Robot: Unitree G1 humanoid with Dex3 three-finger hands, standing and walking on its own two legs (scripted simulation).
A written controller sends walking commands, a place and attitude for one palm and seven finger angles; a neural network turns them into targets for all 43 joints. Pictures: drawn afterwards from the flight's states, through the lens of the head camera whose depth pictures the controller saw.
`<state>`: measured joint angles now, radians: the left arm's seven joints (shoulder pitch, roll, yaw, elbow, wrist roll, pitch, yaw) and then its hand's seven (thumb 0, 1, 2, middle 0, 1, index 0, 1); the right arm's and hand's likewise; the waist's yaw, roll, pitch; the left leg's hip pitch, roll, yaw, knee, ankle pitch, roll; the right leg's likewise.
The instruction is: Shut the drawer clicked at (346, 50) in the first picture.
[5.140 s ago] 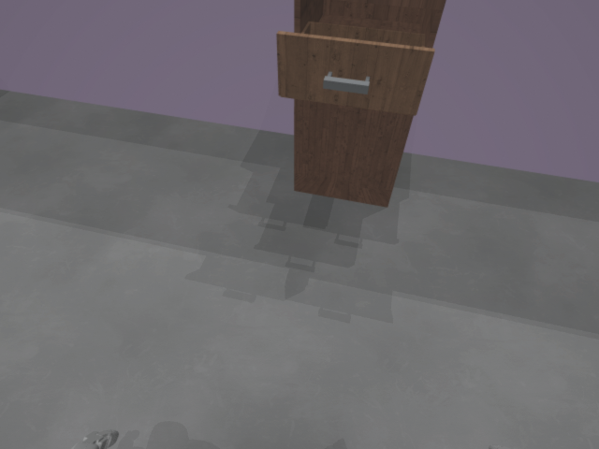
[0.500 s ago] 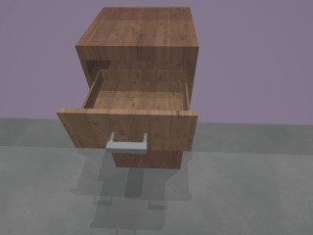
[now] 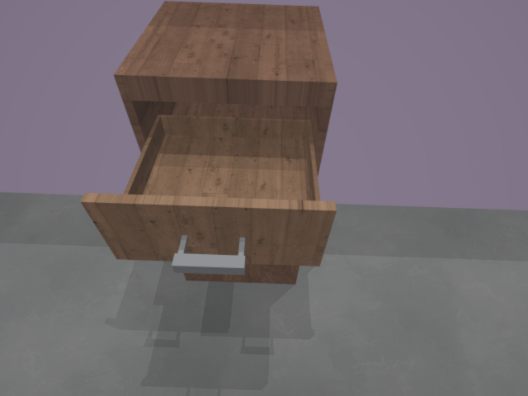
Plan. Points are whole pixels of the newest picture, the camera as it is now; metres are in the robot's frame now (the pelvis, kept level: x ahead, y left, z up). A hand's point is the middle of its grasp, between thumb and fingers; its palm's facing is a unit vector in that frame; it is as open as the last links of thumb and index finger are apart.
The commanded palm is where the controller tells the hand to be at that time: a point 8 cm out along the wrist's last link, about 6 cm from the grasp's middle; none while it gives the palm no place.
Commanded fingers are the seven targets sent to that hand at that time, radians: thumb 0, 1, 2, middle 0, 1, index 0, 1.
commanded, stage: come to a stop and stand still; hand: left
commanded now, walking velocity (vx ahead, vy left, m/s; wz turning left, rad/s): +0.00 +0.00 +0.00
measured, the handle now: (211, 253) +0.35 +0.12 -0.01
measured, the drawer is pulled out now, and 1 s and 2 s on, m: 0.29 0.29 0.29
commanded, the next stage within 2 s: look again from close up in 0.30 s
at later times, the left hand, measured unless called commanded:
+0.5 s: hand out of the picture +0.02 +0.16 -0.18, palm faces +0.02 -0.98 -0.18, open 7.3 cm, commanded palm none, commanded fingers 0.00 0.90 0.90 -0.20 -0.30 -0.20 -0.30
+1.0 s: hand out of the picture +0.02 +0.15 -0.18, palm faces +0.02 -0.98 -0.17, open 7.3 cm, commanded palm +0.12 +0.20 -0.07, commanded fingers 0.00 0.90 0.90 -0.22 -0.32 -0.22 -0.32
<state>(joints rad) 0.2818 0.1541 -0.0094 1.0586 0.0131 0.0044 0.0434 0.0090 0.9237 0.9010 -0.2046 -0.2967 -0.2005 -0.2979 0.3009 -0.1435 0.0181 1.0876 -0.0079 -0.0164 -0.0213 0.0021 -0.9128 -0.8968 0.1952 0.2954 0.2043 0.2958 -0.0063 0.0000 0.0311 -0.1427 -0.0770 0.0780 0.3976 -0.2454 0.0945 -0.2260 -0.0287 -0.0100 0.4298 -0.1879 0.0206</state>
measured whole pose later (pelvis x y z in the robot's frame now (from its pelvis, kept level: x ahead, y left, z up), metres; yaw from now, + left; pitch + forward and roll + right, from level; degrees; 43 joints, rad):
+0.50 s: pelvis +0.02 -0.01 +0.00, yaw +0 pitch -1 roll +0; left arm 0.28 0.15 -0.02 1.09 0.01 0.01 0.04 0.01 0.92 0.90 -0.20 -0.30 -0.20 -0.30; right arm 0.27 -0.15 0.02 1.13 -0.01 -0.03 -0.03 0.00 -0.92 -0.90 0.19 0.30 0.20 0.30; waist 0.01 -0.01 0.04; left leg -0.08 -0.07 0.07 0.37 -0.27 0.08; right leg -0.17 -0.02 -0.02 0.42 -0.22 0.01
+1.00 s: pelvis +0.03 -0.01 +0.00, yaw +0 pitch -1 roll +0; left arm 0.30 0.14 -0.01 1.10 0.01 0.00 0.04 0.01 0.92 0.90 -0.20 -0.30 -0.20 -0.30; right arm 0.29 -0.13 0.02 1.15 0.00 -0.03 -0.03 0.00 -0.91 -0.90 0.19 0.30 0.20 0.30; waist 0.00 -0.01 0.03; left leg -0.09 -0.06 0.07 0.37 -0.28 0.07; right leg -0.18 -0.01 -0.01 0.42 -0.23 0.00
